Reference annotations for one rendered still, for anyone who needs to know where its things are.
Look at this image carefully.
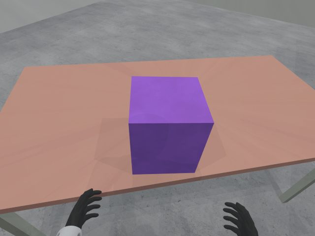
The table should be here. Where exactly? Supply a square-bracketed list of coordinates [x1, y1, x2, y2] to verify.
[0, 55, 315, 236]

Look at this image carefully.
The robot left forearm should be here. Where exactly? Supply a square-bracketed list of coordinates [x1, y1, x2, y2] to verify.
[56, 226, 82, 236]

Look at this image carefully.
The right robot hand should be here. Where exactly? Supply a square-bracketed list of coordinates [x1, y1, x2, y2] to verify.
[223, 202, 258, 236]

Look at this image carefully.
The carton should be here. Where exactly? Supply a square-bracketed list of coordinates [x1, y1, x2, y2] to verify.
[128, 76, 214, 175]

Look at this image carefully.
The left robot hand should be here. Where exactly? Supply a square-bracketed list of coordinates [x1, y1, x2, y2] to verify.
[65, 188, 102, 229]

